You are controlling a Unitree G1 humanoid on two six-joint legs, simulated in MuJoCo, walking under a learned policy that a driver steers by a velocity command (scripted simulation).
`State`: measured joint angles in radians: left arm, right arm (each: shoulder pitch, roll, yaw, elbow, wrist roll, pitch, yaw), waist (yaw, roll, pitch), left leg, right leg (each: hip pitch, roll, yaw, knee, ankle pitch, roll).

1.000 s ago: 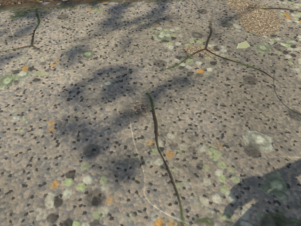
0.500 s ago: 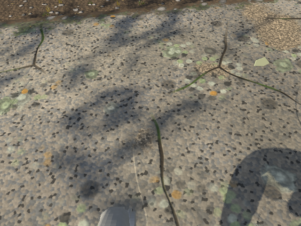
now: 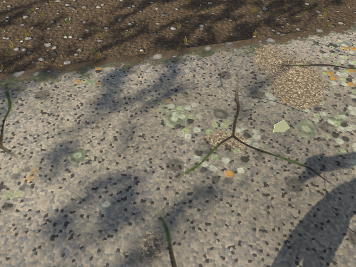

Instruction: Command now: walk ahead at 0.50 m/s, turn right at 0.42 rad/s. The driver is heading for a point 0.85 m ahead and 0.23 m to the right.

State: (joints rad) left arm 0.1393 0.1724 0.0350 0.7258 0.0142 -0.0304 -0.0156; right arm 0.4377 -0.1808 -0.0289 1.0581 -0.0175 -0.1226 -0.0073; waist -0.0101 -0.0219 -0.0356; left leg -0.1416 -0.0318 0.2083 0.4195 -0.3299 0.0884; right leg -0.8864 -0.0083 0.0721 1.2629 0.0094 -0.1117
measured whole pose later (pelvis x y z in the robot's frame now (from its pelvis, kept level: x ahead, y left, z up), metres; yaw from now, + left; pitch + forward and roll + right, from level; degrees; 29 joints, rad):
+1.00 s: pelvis +0.56 -0.10 +0.01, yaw -30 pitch +1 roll +1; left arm 0.24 0.28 0.05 0.73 0.05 -0.03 -0.04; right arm 0.36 -0.24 -0.05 0.81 -0.02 -0.09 0.01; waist -0.02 -0.05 0.01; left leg -0.22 -0.04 0.07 0.36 -0.17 0.06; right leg -0.55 0.01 0.07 1.08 -0.29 -0.05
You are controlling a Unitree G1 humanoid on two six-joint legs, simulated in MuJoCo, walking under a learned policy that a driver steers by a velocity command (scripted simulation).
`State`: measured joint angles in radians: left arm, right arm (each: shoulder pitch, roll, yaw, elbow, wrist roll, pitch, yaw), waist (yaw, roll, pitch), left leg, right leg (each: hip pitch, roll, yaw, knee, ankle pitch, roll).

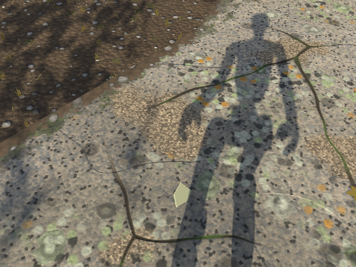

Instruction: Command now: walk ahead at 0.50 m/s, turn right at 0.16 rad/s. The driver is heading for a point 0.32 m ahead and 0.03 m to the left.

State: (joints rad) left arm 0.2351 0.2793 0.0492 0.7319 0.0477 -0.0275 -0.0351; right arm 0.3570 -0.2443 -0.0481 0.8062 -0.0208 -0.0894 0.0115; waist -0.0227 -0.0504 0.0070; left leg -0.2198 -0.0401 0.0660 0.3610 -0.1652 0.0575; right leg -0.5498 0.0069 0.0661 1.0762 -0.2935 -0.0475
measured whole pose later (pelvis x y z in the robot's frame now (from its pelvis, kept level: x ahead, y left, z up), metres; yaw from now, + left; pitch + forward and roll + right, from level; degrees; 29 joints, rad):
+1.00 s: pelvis +0.23 -0.02 +0.00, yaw -1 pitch -2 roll -1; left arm 0.30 0.18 0.02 1.05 0.01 0.00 0.04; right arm 0.25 -0.18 -0.01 1.02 -0.01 -0.01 -0.03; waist 0.00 0.00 0.03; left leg -0.18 -0.02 0.03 0.41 -0.20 0.04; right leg -0.11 0.02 -0.05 0.38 -0.23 -0.03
